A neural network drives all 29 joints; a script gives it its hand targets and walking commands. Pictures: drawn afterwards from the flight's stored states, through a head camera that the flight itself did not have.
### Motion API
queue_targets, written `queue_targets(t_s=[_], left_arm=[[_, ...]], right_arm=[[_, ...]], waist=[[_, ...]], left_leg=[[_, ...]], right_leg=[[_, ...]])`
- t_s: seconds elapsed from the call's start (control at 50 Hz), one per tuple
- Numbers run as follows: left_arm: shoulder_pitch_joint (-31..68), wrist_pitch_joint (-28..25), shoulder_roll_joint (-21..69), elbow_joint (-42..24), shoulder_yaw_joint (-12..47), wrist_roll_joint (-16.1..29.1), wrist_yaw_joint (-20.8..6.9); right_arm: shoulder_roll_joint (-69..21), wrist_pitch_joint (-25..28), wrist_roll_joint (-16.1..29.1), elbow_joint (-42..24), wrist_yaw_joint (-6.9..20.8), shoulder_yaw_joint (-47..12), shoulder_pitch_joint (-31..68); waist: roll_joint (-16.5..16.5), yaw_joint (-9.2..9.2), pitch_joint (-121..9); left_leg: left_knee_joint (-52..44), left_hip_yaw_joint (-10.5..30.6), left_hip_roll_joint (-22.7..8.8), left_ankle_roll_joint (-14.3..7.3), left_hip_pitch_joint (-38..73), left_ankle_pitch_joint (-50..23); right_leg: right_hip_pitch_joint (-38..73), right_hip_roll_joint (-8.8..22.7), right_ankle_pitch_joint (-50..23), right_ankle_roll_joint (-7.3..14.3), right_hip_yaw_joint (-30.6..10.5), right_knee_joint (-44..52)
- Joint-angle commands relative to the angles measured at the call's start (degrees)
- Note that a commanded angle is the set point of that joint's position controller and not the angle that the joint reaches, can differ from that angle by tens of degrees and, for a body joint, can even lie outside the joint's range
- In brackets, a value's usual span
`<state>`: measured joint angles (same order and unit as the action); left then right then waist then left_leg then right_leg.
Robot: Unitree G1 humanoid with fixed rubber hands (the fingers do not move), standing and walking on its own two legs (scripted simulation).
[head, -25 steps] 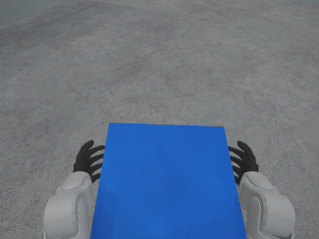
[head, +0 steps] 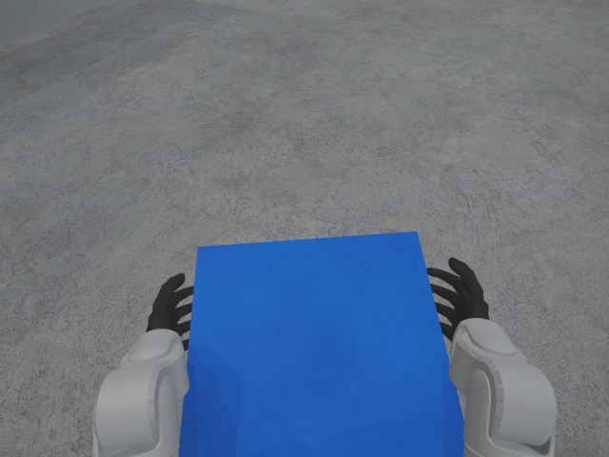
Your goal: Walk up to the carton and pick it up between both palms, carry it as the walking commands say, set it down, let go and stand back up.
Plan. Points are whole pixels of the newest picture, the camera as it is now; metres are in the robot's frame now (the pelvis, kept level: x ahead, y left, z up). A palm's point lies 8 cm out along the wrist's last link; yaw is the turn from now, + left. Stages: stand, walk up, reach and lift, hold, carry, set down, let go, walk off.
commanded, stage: carry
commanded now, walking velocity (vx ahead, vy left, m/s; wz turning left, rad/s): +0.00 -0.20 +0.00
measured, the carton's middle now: (315, 358) +0.25 -0.01 +0.00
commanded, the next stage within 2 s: none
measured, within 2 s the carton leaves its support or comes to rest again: neither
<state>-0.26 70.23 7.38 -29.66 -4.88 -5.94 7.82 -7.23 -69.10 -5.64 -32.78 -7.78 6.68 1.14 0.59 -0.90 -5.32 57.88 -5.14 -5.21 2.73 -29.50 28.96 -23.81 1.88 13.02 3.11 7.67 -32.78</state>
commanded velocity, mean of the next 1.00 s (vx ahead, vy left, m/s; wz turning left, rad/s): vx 0.00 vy -0.20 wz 0.00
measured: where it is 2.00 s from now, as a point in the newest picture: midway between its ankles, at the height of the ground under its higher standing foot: outside the picture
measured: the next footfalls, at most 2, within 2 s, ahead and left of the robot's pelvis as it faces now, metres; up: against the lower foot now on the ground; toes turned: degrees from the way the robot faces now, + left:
left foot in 0.10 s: +0.02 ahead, +0.09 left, +0.00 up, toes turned +9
right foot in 0.36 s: +0.03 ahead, -0.23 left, +0.00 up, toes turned -7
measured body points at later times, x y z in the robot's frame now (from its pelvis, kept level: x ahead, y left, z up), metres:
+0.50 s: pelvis -0.04 -0.13 +0.00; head -0.03 -0.14 +0.45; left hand +0.22 +0.03 +0.08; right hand +0.21 -0.31 +0.09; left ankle -0.07 +0.02 -0.67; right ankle -0.01 -0.22 -0.73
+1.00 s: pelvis -0.08 -0.26 +0.00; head -0.07 -0.27 +0.45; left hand +0.18 -0.10 +0.08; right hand +0.18 -0.44 +0.09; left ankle -0.09 -0.09 -0.70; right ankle -0.05 -0.36 -0.73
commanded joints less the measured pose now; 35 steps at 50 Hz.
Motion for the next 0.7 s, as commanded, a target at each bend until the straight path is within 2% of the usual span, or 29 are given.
queue_targets(t_s=[0.0,0.04,0.06,0.08,0.1,0.12,0.14,0.16,0.18,0.2,0.22,0.24,0.28,0.32,0.34,0.36,0.38,0.4,0.42,0.44,0.48,0.58,0.6,0.62,0.64,0.66,0.68], left_arm=[[28.1,-1.9,46.4,-10.9,40.6,22.0,-12.0],[26.6,-1.3,45.9,-9.6,40.6,21.7,-11.7],[26.3,-1.1,45.7,-9.0,40.8,21.8,-11.6],[26.2,-0.8,45.3,-8.3,40.9,21.9,-11.5],[26.8,-0.6,45.2,-7.9,41.1,21.9,-11.4],[29.7,-0.1,45.4,-10.2,42.8,22.2,-11.6],[31.3,-0.2,46.4,-9.1,42.8,22.0,-11.7],[31.9,-0.3,47.6,-9.2,43.2,22.6,-12.1],[32.7,-0.5,48.6,-9.1,43.4,23.1,-12.4],[32.6,-0.8,49.0,-9.1,43.4,23.4,-12.7],[32.8,-1.0,49.2,-9.7,43.7,23.9,-12.7],[32.7,-1.1,49.1,-10.3,43.9,24.1,-12.5],[30.8,-0.9,47.9,-10.3,43.3,23.9,-12.2],[28.1,-0.4,46.7,-9.1,42.2,23.7,-12.1],[27.3,-0.2,46.0,-8.5,41.5,23.6,-12.1],[27.2,0.0,45.5,-8.0,41.0,23.6,-12.2],[27.7,-0.3,44.1,-7.4,40.2,23.2,-12.4],[27.2,-0.3,46.1,-7.8,40.1,23.6,-12.5],[26.7,-0.2,47.0,-7.8,40.1,23.4,-12.6],[27.0,-0.6,47.5,-8.0,39.7,22.9,-12.6],[28.5,-1.5,49.1,-8.7,39.7,22.4,-12.6],[27.6,-1.6,47.7,-9.4,40.1,21.8,-11.9],[27.4,-1.4,47.3,-9.0,40.3,21.8,-11.7],[26.9,-1.1,46.9,-8.5,40.6,21.9,-11.6],[27.2,-0.9,46.6,-8.1,40.9,22.1,-11.5],[27.3,-0.6,46.4,-8.1,41.3,22.1,-11.4],[30.1,-0.2,46.2,-9.9,42.8,22.4,-11.7]], right_arm=[[-48.0,-1.1,22.8,-1.7,13.1,-42.5,22.1],[-47.0,-1.3,22.4,-1.0,13.1,-41.7,21.1],[-46.7,-1.5,22.0,-0.3,13.2,-41.1,20.2],[-46.5,-1.7,21.6,0.8,13.3,-40.3,19.6],[-45.6,-1.8,21.2,1.7,13.4,-39.2,18.9],[-46.5,-1.5,20.7,3.7,13.4,-38.2,17.2],[-46.5,-1.3,21.2,2.4,13.7,-38.4,19.7],[-47.5,-0.9,20.8,1.8,13.8,-38.5,20.7],[-48.6,-0.6,20.7,1.4,13.9,-38.6,21.7],[-49.1,-0.3,20.7,0.2,13.8,-39.0,22.7],[-49.2,-0.2,20.8,-1.0,13.7,-39.2,23.2],[-49.1,-0.2,21.0,-1.8,13.6,-39.4,23.1],[-47.7,-0.5,20.7,-2.0,13.2,-39.3,20.8],[-46.3,-1.0,20.2,-1.6,12.8,-39.1,19.0],[-45.7,-1.2,20.0,-1.2,12.6,-39.0,18.2],[-45.3,-1.3,19.7,-0.9,12.3,-38.9,18.0],[-44.3,-1.6,19.7,-2.7,12.4,-39.6,19.4],[-45.8,-1.9,20.6,-3.5,12.4,-40.6,21.6],[-47.5,-2.1,21.2,-2.1,12.7,-41.3,21.4],[-48.6,-1.8,22.2,-2.1,13.1,-42.4,22.8],[-50.3,-1.1,23.5,-2.4,13.7,-43.5,24.6],[-48.9,-1.2,23.5,-1.7,13.5,-42.6,23.2],[-48.5,-1.4,23.0,-0.8,13.5,-42.0,21.9],[-48.0,-1.5,22.6,-0.1,13.5,-41.4,21.0],[-47.8,-1.6,22.2,0.7,13.6,-40.5,20.5],[-46.8,-1.7,21.6,1.5,13.7,-39.3,19.3],[-47.6,-1.5,20.9,3.5,13.5,-38.1,17.6]], waist=[[-8.6,1.48,-13.8],[-8.0,1.32,-14.8],[-7.1,0.78,-15.4],[-4.6,0.46,-15.2],[5.5,0.09,-13.7],[19.3,0.04,-9.9],[13.5,0.37,-9.0],[8.7,0.38,-8.4],[6.3,0.61,-7.3],[7.6,0.81,-6.8],[9.4,0.82,-7.2],[10.8,0.61,-8.2],[12.8,0.14,-10.1],[11.8,0.83,-12.2],[8.6,0.73,-13.3],[3.3,0.49,-14.0],[-14.4,0.58,-13.3],[-19.1,1.05,-13.9],[-15.2,1.22,-13.9],[-11.4,1.20,-14.3],[-9.7,1.03,-14.4],[-9.0,1.72,-15.4],[-8.2,1.26,-15.5],[-7.0,0.69,-15.9],[-4.5,0.42,-15.5],[6.9,0.12,-13.9],[18.3,0.01,-10.8]], left_leg=[[-7.8,-1.3,1.2,-1.0,2.6,-0.4],[-18.6,-2.6,2.3,-1.7,7.9,-4.5],[-27.3,-3.3,1.8,-2.0,12.7,-9.6],[-33.3,0.2,-2.3,-2.2,18.4,-14.3],[-39.9,14.8,-14.2,-4.1,24.6,-18.9],[-39.9,27.2,-24.8,-10.9,23.1,-32.9],[-39.8,25.4,-26.0,-13.8,21.6,-36.8],[-39.2,21.0,-23.6,-13.2,19.6,-33.2],[-38.8,15.3,-20.7,-11.2,18.1,-29.8],[-37.9,11.1,-18.0,-9.2,16.7,-29.5],[-36.8,7.7,-15.4,-7.6,15.8,-30.9],[-35.8,6.6,-14.3,-6.9,15.8,-33.2],[-33.6,6.6,-14.2,-6.6,18.0,-36.6],[-28.5,4.5,-12.8,-5.1,17.8,-36.2],[-24.7,3.0,-11.1,-3.1,15.6,-34.3],[-19.4,2.0,-9.2,-0.8,10.7,-25.4],[-12.3,-3.0,-2.6,2.5,-1.9,-3.5],[-1.6,-1.2,-1.0,2.1,-3.7,8.3],[5.2,1.5,0.1,1.3,-3.7,9.0],[7.7,2.2,-0.3,0.8,-3.3,6.3],[4.6,1.3,-0.7,0.2,-3.6,1.6],[-14.2,-1.8,1.9,-1.4,5.3,-1.3],[-20.5,-2.4,2.1,-1.7,8.5,-4.6],[-29.3,-2.9,1.0,-1.9,13.5,-10.8],[-33.7,1.2,-3.5,-2.2,19.7,-14.7],[-39.2,17.2,-15.8,-5.4,25.6,-21.2],[-38.9,27.2,-25.6,-12.0,24.3,-35.4]], right_leg=[[10.4,12.2,-10.8,7.7,-11.4,9.8],[9.8,11.9,-11.0,7.8,-11.7,8.3],[8.6,11.0,-10.9,6.4,-10.6,6.6],[4.4,9.4,-10.0,3.8,-9.4,3.6],[-5.3,5.6,-3.8,0.5,-7.1,-4.7],[-13.4,0.2,11.8,-3.2,-2.7,-13.1],[-13.6,2.5,13.9,-3.9,-8.0,-22.0],[-12.4,3.0,12.3,-4.4,-9.3,-24.8],[-11.4,3.5,10.2,-4.6,-8.7,-23.8],[-9.4,3.5,8.2,-4.6,-7.3,-20.5],[-6.4,2.2,7.6,-4.8,-5.1,-17.0],[-4.0,0.7,8.1,-4.8,-3.2,-13.7],[-1.2,-1.2,9.7,-5.0,-1.1,-6.7],[5.8,-2.3,5.3,-4.7,1.9,5.7],[11.1,-1.0,2.4,-4.6,0.6,11.1],[16.3,4.1,-5.2,-4.1,-5.4,14.1],[19.2,16.3,-21.4,0.7,-20.8,12.8],[17.5,17.8,-28.0,5.8,-21.4,10.9],[16.6,16.7,-29.7,8.1,-18.5,9.6],[16.1,15.1,-27.2,8.4,-14.7,8.8],[16.7,12.3,-21.8,7.7,-11.3,8.2],[13.2,12.3,-15.0,8.7,-13.0,9.4],[12.4,11.6,-14.7,8.2,-12.4,8.4],[10.7,10.5,-14.5,6.6,-11.1,6.8],[5.3,8.8,-13.0,4.0,-9.9,3.9],[-5.6,4.5,-5.2,-0.1,-7.3,-4.0],[-11.9,0.6,12.3,-3.7,-4.3,-13.5]])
